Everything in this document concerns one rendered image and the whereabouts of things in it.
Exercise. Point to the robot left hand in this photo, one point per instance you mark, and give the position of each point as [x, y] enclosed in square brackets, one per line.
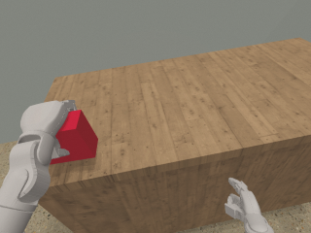
[48, 117]

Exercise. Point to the robot right forearm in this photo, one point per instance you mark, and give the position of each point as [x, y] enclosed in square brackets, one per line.
[256, 223]

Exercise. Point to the robot right hand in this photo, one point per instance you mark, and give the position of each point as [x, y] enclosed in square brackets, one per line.
[239, 206]

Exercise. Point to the robot left forearm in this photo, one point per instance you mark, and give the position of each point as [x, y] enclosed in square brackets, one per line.
[27, 181]

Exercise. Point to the sponge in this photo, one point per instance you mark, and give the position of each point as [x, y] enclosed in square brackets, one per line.
[76, 136]

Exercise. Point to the table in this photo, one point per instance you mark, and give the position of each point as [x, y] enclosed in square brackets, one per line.
[172, 131]

